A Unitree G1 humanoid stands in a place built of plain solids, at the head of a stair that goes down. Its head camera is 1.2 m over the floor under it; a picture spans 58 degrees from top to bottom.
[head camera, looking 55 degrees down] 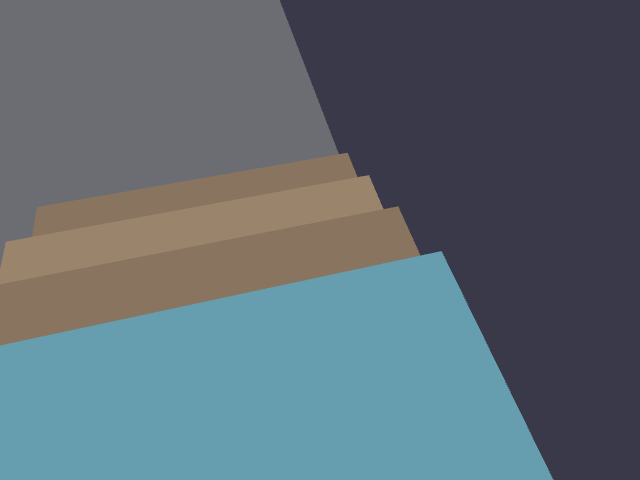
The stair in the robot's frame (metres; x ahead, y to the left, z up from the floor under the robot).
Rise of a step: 0.17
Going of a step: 0.35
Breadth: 1.65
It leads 14 degrees to the left of straight ahead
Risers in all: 4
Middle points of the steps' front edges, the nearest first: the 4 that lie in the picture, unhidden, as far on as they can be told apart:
0.60 0.40 0.00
0.94 0.48 -0.17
1.27 0.56 -0.34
1.61 0.65 -0.52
